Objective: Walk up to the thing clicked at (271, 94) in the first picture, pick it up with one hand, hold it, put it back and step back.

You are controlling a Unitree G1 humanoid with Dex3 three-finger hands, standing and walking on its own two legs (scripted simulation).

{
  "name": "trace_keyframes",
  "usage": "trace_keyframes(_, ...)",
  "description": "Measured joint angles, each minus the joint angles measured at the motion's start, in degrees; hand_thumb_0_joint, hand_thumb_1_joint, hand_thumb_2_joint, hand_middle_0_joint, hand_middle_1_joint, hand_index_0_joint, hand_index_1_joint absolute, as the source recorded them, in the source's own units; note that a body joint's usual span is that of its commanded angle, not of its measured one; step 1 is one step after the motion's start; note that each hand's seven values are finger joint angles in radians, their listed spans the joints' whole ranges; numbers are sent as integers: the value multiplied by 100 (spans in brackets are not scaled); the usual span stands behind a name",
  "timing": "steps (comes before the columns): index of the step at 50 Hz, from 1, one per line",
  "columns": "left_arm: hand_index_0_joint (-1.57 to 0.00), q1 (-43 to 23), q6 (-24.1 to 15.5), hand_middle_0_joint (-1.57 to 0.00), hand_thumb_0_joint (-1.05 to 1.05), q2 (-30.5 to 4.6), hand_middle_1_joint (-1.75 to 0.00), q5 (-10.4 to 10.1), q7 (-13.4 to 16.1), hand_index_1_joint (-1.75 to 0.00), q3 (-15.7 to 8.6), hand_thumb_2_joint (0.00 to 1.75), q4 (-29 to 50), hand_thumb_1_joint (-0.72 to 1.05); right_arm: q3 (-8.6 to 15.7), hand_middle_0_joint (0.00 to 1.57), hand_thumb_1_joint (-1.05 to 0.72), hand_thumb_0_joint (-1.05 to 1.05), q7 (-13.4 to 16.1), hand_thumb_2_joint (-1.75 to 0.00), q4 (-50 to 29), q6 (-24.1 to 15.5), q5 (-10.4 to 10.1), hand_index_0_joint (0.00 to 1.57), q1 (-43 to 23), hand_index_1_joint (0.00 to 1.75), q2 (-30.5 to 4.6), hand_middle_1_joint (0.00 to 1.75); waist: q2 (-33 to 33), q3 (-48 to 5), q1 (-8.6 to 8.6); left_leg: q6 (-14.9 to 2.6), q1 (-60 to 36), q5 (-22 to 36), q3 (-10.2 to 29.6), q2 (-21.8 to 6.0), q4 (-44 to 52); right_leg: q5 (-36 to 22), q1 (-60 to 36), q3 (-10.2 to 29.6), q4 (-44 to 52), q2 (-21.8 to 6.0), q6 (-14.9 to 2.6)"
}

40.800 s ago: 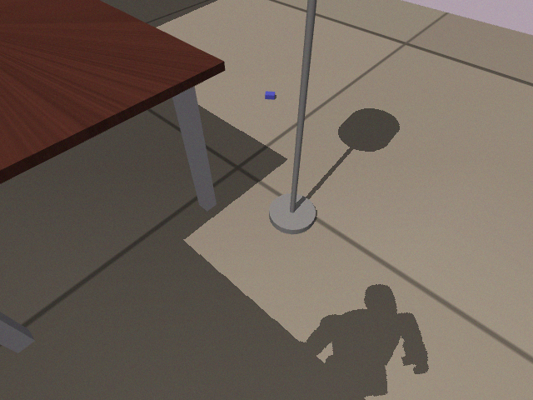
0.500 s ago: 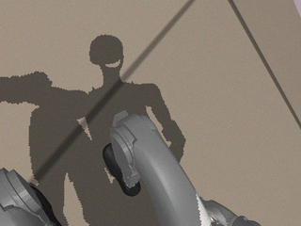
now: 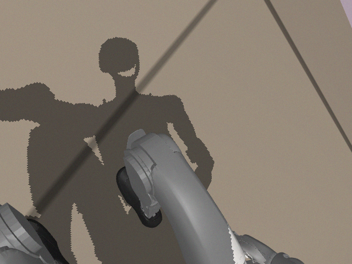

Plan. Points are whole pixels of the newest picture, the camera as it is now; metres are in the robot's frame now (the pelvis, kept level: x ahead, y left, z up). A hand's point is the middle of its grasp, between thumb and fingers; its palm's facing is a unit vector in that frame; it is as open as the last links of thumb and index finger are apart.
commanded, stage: close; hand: left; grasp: from above
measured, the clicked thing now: out of the picture +0.44 +0.38 -0.32
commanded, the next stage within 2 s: settle in 1.72 s
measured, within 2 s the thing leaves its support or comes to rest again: neither
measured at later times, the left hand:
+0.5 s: hand out of the picture +0.43 +0.35 -0.27, palm faces -0.11 -0.42 -0.90, open 11.6 cm
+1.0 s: hand out of the picture +0.43 +0.35 -0.27, palm faces -0.13 -0.41 -0.90, open 9.9 cm
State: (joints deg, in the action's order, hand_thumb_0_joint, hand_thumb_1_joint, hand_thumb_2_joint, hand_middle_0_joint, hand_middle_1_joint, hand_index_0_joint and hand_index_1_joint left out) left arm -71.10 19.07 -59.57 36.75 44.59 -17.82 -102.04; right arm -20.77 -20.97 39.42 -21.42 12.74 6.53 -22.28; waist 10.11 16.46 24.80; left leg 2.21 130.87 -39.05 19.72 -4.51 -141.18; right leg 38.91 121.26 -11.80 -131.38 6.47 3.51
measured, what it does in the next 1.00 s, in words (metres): stands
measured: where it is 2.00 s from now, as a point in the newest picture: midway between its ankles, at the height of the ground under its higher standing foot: (103, 233)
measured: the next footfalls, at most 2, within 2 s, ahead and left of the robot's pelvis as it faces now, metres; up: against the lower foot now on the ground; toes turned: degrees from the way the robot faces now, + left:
none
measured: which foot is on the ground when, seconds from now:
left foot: down 0.00-1.00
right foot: down 0.00-1.00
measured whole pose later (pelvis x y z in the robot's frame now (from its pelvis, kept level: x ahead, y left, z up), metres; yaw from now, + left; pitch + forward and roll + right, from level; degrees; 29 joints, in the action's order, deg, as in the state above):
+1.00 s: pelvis +0.00 +0.00 +0.00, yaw +0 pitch +26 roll -16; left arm -70.5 19.0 -59.6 36.7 43.9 -15.8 -101.0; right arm -20.9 -21.1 39.4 -21.8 12.6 6.3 -22.4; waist 10.4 16.6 24.5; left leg 2.2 130.6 -39.2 20.0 -4.3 -141.2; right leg 39.1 120.7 -12.1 -131.2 6.3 3.5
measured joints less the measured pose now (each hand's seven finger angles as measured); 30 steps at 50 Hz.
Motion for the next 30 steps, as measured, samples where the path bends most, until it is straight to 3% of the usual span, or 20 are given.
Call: trace_keyframes(30, -43, 4, 38, -42, 0, -30, -76, -41, 29, -74, 109, 61, 89, -6, -31, 20, -91, 0, -33, -90, -87, -7, -2, 19, -23, 30, -36, 30, 58, 16, -15, -6, -36, -33, 34, 15, 6, 32, -73, -34, 43, -11, 6)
